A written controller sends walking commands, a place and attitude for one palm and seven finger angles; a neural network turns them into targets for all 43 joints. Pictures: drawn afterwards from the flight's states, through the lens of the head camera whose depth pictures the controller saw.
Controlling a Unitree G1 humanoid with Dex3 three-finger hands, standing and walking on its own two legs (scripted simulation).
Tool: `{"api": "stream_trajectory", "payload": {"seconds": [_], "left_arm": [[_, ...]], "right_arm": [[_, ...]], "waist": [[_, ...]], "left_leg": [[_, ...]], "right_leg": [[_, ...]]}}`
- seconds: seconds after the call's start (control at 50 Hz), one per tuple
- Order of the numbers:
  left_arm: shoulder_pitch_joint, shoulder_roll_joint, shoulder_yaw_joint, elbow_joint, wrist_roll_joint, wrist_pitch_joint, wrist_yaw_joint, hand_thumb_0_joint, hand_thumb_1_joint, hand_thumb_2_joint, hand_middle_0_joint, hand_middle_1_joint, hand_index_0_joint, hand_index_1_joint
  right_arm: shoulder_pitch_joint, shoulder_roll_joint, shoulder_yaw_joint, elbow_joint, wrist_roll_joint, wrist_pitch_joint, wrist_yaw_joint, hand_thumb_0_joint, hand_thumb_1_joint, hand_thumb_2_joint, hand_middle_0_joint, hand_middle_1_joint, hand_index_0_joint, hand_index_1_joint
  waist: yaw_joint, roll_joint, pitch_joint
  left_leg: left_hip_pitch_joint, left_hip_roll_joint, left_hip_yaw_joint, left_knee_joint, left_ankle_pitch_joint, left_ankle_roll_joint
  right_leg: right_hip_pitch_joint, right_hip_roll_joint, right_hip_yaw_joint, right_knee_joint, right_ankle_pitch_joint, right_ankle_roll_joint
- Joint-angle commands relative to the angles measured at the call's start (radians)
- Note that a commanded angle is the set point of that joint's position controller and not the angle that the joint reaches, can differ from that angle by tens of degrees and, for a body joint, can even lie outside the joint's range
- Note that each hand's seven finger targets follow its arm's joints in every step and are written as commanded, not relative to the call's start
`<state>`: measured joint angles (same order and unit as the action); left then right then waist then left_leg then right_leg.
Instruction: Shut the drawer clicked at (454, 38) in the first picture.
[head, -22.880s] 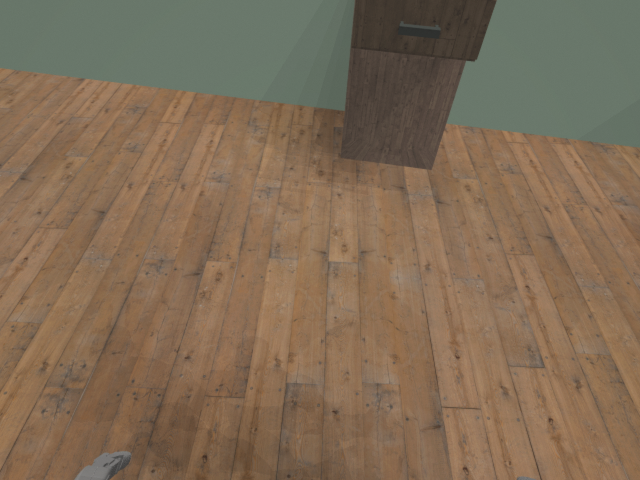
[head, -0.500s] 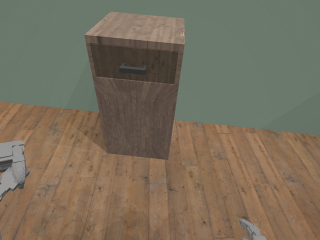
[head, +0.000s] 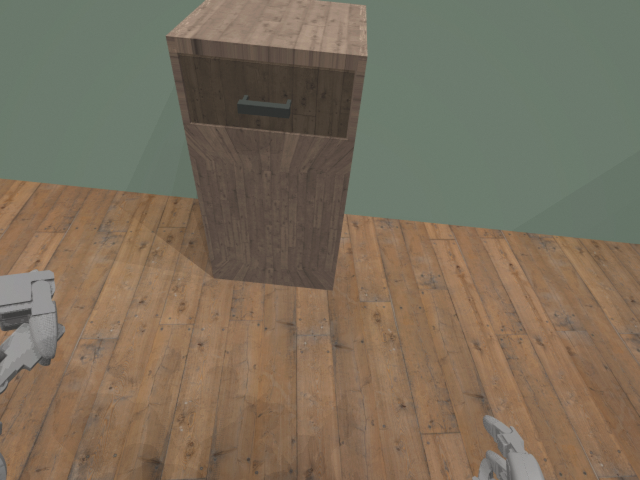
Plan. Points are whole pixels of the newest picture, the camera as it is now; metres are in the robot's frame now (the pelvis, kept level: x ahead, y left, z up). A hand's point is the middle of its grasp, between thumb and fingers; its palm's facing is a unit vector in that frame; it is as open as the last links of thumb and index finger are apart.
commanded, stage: stop stepping back and stand still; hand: left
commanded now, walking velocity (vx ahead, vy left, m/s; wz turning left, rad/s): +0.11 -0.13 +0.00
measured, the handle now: (265, 104) +0.96 +0.18 +0.02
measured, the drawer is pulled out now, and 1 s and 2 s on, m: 0.00 0.00 0.00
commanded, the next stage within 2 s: let the arm hang, fingers relaxed in 0.10 s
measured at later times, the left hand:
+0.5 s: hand out of the picture +0.08 +0.17 -0.16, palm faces +0.10 -0.96 -0.25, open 3.1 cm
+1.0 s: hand out of the picture +0.00 +0.16 -0.16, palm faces +0.10 -0.97 -0.21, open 7.0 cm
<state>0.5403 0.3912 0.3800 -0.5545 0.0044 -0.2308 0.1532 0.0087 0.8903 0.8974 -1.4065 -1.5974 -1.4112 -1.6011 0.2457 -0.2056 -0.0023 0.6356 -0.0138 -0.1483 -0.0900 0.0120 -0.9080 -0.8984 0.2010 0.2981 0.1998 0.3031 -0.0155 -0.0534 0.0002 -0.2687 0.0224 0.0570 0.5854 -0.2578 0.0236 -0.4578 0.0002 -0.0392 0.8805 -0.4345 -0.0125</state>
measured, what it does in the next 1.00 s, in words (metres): stands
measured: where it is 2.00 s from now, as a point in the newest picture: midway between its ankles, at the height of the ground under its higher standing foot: outside the picture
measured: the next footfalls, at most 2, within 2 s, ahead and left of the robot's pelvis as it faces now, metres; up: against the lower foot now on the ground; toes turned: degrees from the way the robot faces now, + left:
none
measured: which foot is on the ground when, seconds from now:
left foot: down 0.00-1.00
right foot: down 0.00-1.00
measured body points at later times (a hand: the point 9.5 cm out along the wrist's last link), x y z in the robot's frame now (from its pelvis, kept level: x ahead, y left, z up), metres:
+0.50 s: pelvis +0.00 -0.03 -0.01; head +0.01 -0.03 +0.44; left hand +0.07 +0.22 -0.14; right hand +0.06 -0.27 -0.15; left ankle +0.03 +0.11 -0.72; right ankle +0.06 -0.11 -0.73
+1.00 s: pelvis -0.01 -0.02 +0.02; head -0.01 -0.03 +0.46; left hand +0.00 +0.21 -0.14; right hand +0.00 -0.24 -0.15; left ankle -0.02 +0.08 -0.73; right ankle +0.06 -0.11 -0.73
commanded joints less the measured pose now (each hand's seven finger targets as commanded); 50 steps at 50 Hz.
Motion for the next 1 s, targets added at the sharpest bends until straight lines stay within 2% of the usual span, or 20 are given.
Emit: {"api": "stream_trajectory", "payload": {"seconds": [0.0,0.08,0.1,0.14,0.16,0.18,0.2,0.26,0.3,0.32,0.34,0.38,0.4,0.44,0.48,0.56,0.62,0.7,0.88,0.98], "left_arm": [[0.013,0.171,0.121,-0.201,-0.003,-0.034,0.009,0.0,0.9,0.9,-1.4,-1.6,-1.4,-1.6],[0.071,0.157,0.098,-0.201,-0.01,-0.021,0.01,0.0,0.9,0.9,-1.4,-1.6,-1.4,-1.6],[0.062,0.155,0.095,-0.205,-0.008,-0.02,0.009,0.0,0.9,0.9,-1.4,-1.6,-1.4,-1.6],[0.023,0.204,0.13,-0.219,-0.024,-0.01,0.009,0.0,0.9,0.9,-1.4,-1.6,-1.4,-1.6],[-0.025,0.231,0.151,-0.24,-0.03,-0.02,0.017,0.0,0.9,0.9,-1.4,-1.6,-1.4,-1.6],[-0.069,0.013,-0.228,0.599,0.073,0.15,-0.11,0.0,0.9,0.9,-1.4,-1.6,-1.4,-1.6],[-0.079,-0.018,-0.23,0.632,0.057,0.212,-0.128,0.0,0.9,0.9,-1.36,-1.557,-1.36,-1.557],[-0.171,-0.079,-0.272,0.703,0.031,0.251,-0.138,0.0,0.9,0.9,-1.24,-1.427,-1.24,-1.427],[-0.219,-0.113,-0.301,0.782,0.018,0.257,-0.146,0.0,0.9,0.9,-1.16,-1.34,-1.16,-1.34],[-0.264,-0.089,-0.296,0.823,0.015,0.252,-0.147,0.0,0.9,0.9,-1.12,-1.297,-1.12,-1.297],[-0.257,-0.088,-0.294,0.889,0.015,0.25,-0.148,0.0,0.9,0.9,-1.08,-1.253,-1.08,-1.253],[-0.213,-0.077,-0.297,1.048,0.019,0.249,-0.15,0.0,0.9,0.9,-1.0,-1.167,-1.0,-1.167],[-0.172,-0.034,-0.297,1.119,0.021,0.24,-0.148,0.0,0.9,0.9,-0.96,-1.123,-0.96,-1.123],[-0.172,0.03,-0.307,1.224,0.016,0.222,-0.144,0.0,0.9,0.9,-0.88,-1.037,-0.88,-1.037],[-0.26,-0.008,-0.31,1.27,0.019,0.223,-0.139,0.0,0.9,0.9,-0.8,-0.95,-0.8,-0.95],[-0.292,-0.048,-0.32,1.362,0.014,0.229,-0.131,0.0,0.9,0.9,-0.64,-0.777,-0.64,-0.777],[-0.245,-0.097,-0.336,1.43,0.003,0.229,-0.132,0.0,0.9,0.9,-0.52,-0.647,-0.52,-0.647],[-0.248,-0.059,-0.336,1.516,0.0,0.22,-0.129,0.0,0.9,0.9,-0.36,-0.473,-0.36,-0.473],[-0.274,-0.084,-0.343,1.618,0.005,0.227,-0.124,0.0,0.9,0.9,-0.2,-0.3,-0.2,-0.3],[-0.286,-0.083,-0.334,1.629,0.007,0.223,-0.123,0.0,0.9,0.9,-0.2,-0.3,-0.2,-0.3]], "right_arm": [[-0.082,-0.116,-0.04,-0.156,0.01,-0.056,0.02,0.0,-0.9,-0.9,0.2,0.3,0.2,0.3],[-0.11,-0.123,-0.03,-0.17,0.01,-0.017,0.021,0.0,-0.9,-0.9,0.2,0.3,0.2,0.3],[-0.117,-0.12,-0.031,-0.178,0.007,-0.009,0.02,0.0,-0.9,-0.9,0.2,0.3,0.2,0.3],[-0.111,-0.107,-0.039,-0.174,0.008,0.0,0.018,0.0,-0.9,-0.9,0.2,0.3,0.2,0.3],[-0.103,-0.11,-0.039,-0.162,0.002,-0.003,0.018,0.0,-0.9,-0.9,0.2,0.3,0.2,0.3],[-0.088,-0.203,-0.087,0.047,0.0,-0.015,0.115,0.0,-0.9,-0.9,0.2,0.3,0.2,0.3],[-0.008,-0.117,-0.081,0.041,0.02,0.041,0.112,0.0,-0.9,-0.9,0.2,0.3,0.2,0.3],[0.1,-0.097,-0.043,0.058,-0.003,0.121,0.114,0.0,-0.9,-0.9,0.2,0.3,0.2,0.3],[0.052,-0.211,-0.058,0.037,-0.038,0.12,0.1,0.0,-0.9,-0.9,0.2,0.3,0.2,0.3],[0.025,-0.228,-0.059,0.033,-0.053,0.12,0.086,0.0,-0.9,-0.9,0.2,0.3,0.2,0.3],[-0.009,-0.215,-0.05,0.042,-0.054,0.121,0.08,0.0,-0.9,-0.9,0.2,0.3,0.2,0.3],[-0.077,-0.19,-0.034,0.066,-0.041,0.123,0.076,0.0,-0.9,-0.9,0.2,0.3,0.2,0.3],[-0.085,-0.156,-0.026,0.085,-0.027,0.125,0.077,0.0,-0.9,-0.9,0.2,0.3,0.2,0.3],[-0.007,-0.071,-0.024,0.124,-0.004,0.152,0.076,0.0,-0.9,-0.9,0.2,0.3,0.2,0.3],[0.053,-0.069,-0.04,0.187,-0.01,0.181,0.08,0.0,-0.9,-0.9,0.2,0.3,0.2,0.3],[0.157,-0.027,-0.031,0.275,-0.009,0.177,0.08,0.0,-0.9,-0.9,0.2,0.3,0.2,0.3],[0.127,-0.067,-0.023,0.302,-0.016,0.156,0.065,0.0,-0.9,-0.9,0.2,0.3,0.2,0.3],[0.11,-0.072,-0.022,0.344,-0.003,0.143,0.058,0.0,-0.9,-0.9,0.2,0.3,0.2,0.3],[0.13,-0.048,-0.024,0.42,-0.007,0.16,0.058,0.0,-0.9,-0.9,0.2,0.3,0.2,0.3],[0.135,-0.054,-0.03,0.434,-0.01,0.157,0.058,0.0,-0.9,-0.9,0.2,0.3,0.2,0.3]], "waist": [[0.012,0.202,-0.001],[0.014,0.196,0.01],[0.011,0.153,0.033],[0.003,-0.13,0.018],[-0.002,-0.1,0.008],[-0.03,-0.019,-0.037],[-0.043,-0.043,-0.111],[-0.069,-0.077,-0.05],[-0.047,0.197,0.018],[-0.04,0.132,0.035],[-0.014,0.067,-0.021],[0.05,0.19,-0.015],[0.071,0.166,-0.029],[0.021,-0.087,-0.036],[-0.005,-0.036,0.01],[-0.039,0.035,-0.027],[0.012,0.139,0.0],[0.02,0.14,-0.045],[0.008,0.051,0.12],[0.007,0.066,0.094]], "left_leg": [[-0.042,0.258,-0.281,-0.35,-0.15,0.152],[-0.249,0.176,-0.125,-0.232,-0.264,0.069],[-0.278,0.11,-0.075,-0.131,-0.29,0.042],[-0.27,-0.01,-0.005,0.242,-0.198,0.0],[-0.247,0.016,-0.019,0.313,-0.145,-0.007],[-0.327,0.085,-0.042,0.422,-0.254,-0.012],[-0.19,0.06,-0.094,0.336,-0.279,-0.024],[0.039,0.037,-0.075,0.06,0.016,0.007],[-0.038,0.308,-0.483,-0.222,0.073,0.156],[-0.092,0.353,-0.531,-0.254,0.193,0.217],[-0.133,0.324,-0.448,-0.243,0.186,0.202],[-0.232,0.201,-0.264,-0.164,0.227,0.11],[-0.236,0.107,-0.169,-0.082,0.156,0.048],[-0.154,-0.036,-0.029,0.144,-0.198,-0.02],[-0.068,-0.015,-0.06,0.239,-0.216,-0.004],[0.061,0.001,-0.06,0.002,-0.07,0.015],[0.013,0.114,-0.205,-0.217,0.044,0.061],[0.004,0.075,-0.133,-0.222,0.087,0.026],[0.002,0.057,-0.118,-0.282,-0.082,0.027],[0.004,0.052,-0.116,-0.281,-0.097,0.03]], "right_leg": [[0.004,-0.046,0.017,0.035,0.024,0.02],[0.353,-0.006,-0.041,-0.348,0.051,0.004],[0.345,-0.041,0.045,-0.441,0.006,-0.026],[0.217,-0.295,0.471,-0.675,-0.166,-0.154],[0.222,-0.335,0.442,-0.666,0.044,-0.177],[0.197,-0.419,0.238,-0.444,0.551,-0.169],[0.142,-0.338,0.271,-0.414,0.389,-0.172],[-0.075,-0.164,0.022,-0.277,0.067,-0.052],[-0.173,-0.014,-0.028,0.033,-0.088,0.036],[-0.117,-0.036,0.072,0.092,-0.116,0.026],[-0.005,-0.047,0.094,0.051,-0.118,0.021],[0.208,-0.041,0.046,-0.177,0.077,0.024],[0.266,-0.064,0.109,-0.296,0.209,0.015],[0.167,-0.262,0.399,-0.573,0.23,-0.061],[0.038,-0.252,0.392,-0.68,-0.062,-0.095],[0.08,-0.186,0.247,-0.604,0.012,-0.104],[0.168,-0.066,0.126,-0.512,0.184,-0.032],[0.329,-0.091,0.121,-0.51,0.36,-0.036],[0.213,-0.089,0.136,-0.619,0.092,-0.036],[0.22,-0.088,0.144,-0.622,0.07,-0.037]]}}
